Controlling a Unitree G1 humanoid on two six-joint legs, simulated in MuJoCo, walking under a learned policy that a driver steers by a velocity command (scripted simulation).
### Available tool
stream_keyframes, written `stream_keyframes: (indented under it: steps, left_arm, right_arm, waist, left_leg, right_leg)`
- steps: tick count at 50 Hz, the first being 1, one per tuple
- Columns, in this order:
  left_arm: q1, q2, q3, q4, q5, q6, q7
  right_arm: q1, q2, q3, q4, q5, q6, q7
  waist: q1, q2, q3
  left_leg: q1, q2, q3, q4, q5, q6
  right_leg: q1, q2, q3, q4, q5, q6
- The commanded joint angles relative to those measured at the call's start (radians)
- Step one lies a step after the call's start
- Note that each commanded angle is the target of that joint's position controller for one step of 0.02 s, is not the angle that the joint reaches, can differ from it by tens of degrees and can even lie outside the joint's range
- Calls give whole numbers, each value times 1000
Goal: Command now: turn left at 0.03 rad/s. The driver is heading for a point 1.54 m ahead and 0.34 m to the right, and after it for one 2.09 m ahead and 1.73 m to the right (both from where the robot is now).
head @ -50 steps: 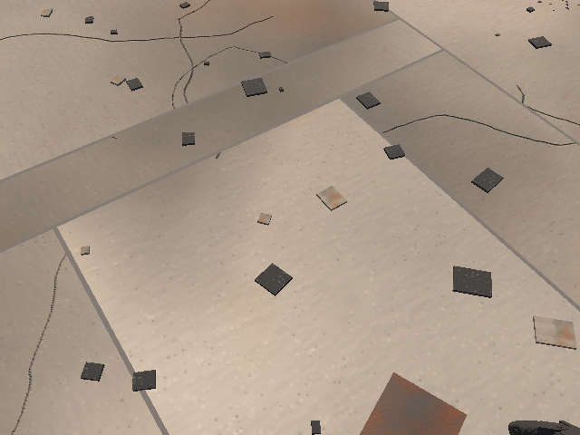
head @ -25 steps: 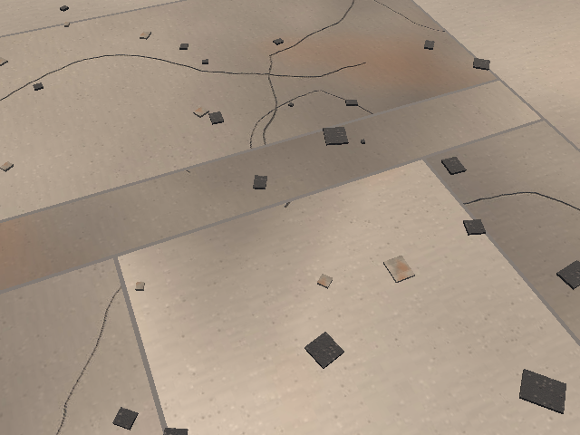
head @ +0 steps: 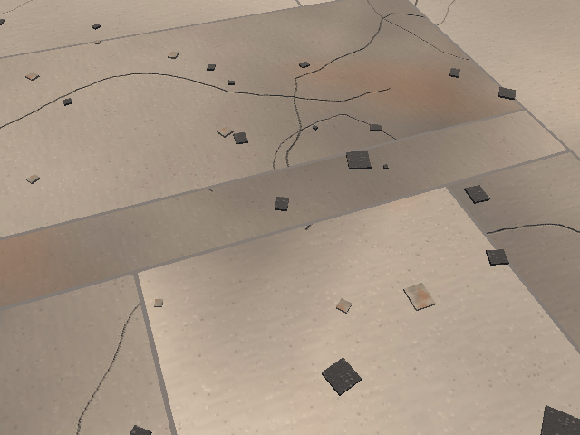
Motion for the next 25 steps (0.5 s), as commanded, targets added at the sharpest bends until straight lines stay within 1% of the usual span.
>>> stream_keyframes:
  steps: [1,7,14,25]
  left_arm:
    - [-19,105,26,-27,-2,-6,10]
    - [-2,109,31,35,-6,2,20]
    - [16,110,33,99,-8,6,30]
    - [49,98,29,169,-9,11,39]
  right_arm:
    - [-6,-121,-26,-42,2,-20,-6]
    - [9,-110,-22,2,6,-27,-6]
    - [18,-101,-18,59,8,-27,-7]
    - [40,-95,-10,143,11,-26,-12]
  waist:
    - [3,48,-26]
    - [2,29,-26]
    - [3,25,-19]
    - [2,23,0]
  left_leg:
    - [-68,61,-64,-133,192,32]
    - [-46,54,-53,-137,233,36]
    - [-30,44,-38,-148,249,36]
    - [-32,31,-18,-165,224,30]
  right_leg:
    - [77,-15,5,-43,168,-17]
    - [91,-16,6,-53,189,-7]
    - [95,-15,4,-65,193,-6]
    - [93,-10,-2,-82,179,-9]
Velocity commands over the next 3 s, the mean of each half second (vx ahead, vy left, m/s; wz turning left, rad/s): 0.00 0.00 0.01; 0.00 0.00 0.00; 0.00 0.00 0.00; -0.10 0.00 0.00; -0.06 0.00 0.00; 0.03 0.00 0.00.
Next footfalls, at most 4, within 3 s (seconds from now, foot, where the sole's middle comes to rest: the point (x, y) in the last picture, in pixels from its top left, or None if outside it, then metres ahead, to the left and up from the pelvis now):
2.36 left None -0.12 0.08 -0.77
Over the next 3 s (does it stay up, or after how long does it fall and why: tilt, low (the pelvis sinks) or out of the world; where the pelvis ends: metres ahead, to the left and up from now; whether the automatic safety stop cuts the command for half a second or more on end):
stays up -0.07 -0.03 0.00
